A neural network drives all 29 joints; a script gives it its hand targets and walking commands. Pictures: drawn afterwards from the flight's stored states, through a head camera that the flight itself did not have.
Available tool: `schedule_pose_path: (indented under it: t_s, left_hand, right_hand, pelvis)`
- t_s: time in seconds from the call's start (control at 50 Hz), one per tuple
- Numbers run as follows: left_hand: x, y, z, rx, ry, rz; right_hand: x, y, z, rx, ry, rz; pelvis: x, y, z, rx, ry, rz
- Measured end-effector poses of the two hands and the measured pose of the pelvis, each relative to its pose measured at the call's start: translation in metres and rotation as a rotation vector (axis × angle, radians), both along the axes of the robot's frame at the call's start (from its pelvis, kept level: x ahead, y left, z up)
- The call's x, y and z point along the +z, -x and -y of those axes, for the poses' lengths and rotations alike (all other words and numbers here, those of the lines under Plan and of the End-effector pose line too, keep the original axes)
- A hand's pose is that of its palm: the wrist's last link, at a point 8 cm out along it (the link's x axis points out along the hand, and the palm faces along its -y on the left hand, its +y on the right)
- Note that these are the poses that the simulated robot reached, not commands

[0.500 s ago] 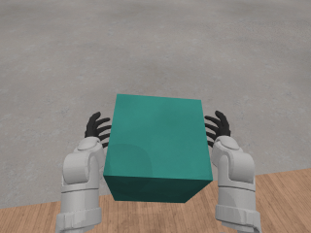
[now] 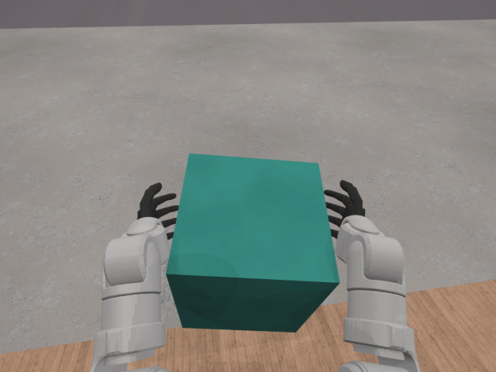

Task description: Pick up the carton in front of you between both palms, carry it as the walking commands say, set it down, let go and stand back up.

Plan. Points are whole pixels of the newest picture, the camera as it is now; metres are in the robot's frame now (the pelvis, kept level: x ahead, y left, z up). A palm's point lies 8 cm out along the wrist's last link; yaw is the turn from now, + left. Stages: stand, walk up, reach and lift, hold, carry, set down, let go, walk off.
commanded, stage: carry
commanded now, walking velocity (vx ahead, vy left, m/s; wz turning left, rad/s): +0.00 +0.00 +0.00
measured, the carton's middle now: (246, 250) +0.33 +0.00 +0.04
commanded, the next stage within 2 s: none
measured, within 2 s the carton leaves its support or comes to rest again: neither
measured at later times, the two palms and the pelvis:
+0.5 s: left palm (144, 236) +0.31 +0.16 +0.11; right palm (351, 232) +0.31 -0.15 +0.12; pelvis -0.02 +0.00 +0.00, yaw +0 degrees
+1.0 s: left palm (149, 234) +0.31 +0.15 +0.11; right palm (355, 232) +0.31 -0.16 +0.12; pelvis -0.02 +0.00 +0.00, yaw +0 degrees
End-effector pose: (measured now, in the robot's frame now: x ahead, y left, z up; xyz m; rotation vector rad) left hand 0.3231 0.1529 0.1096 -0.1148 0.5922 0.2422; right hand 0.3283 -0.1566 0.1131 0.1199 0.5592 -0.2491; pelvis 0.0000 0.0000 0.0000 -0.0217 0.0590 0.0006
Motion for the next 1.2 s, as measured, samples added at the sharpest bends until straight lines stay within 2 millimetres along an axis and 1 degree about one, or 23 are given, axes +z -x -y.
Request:
schedule_pose_path:
  t_s: [0.14,0.26,0.42,0.68,0.96,1.2]
  left_hand:
    - [0.007,0.016,-0.001,-0.001,0.0,0.001]
    - [0.008,0.021,-0.002,0.002,-0.003,-0.013]
    - [0.005,0.02,-0.005,0.01,0.005,-0.026]
    - [0.002,0.011,-0.002,0.0,0.007,-0.016]
    - [0.004,0.014,0.002,-0.002,0.006,-0.014]
    - [0.004,0.012,0.001,0.002,0.005,-0.022]
  right_hand:
    - [0.008,0.017,0.0,-0.006,0.013,0.0]
    - [0.011,0.023,0.0,-0.01,0.021,-0.012]
    - [0.008,0.02,-0.003,-0.003,0.012,-0.024]
    - [0.003,0.013,-0.002,-0.004,-0.001,-0.015]
    - [0.006,0.016,0.001,-0.004,-0.002,-0.014]
    - [0.006,0.013,0.001,-0.003,0.001,-0.023]
  pelvis:
    - [0.001,0.012,-0.001,0.005,0.005,0.012]
    - [0.002,0.018,-0.002,0.008,0.008,0.012]
    - [0.002,0.021,-0.003,0.008,0.007,0.005]
    - [0.0,0.017,-0.003,0.004,0.001,0.001]
    - [0.0,0.016,-0.001,0.003,0.0,0.011]
    - [0.0,0.015,0.001,0.004,0.0,0.011]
